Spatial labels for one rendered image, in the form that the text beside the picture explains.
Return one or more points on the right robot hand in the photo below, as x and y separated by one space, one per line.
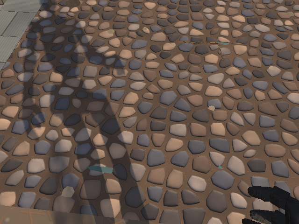
278 197

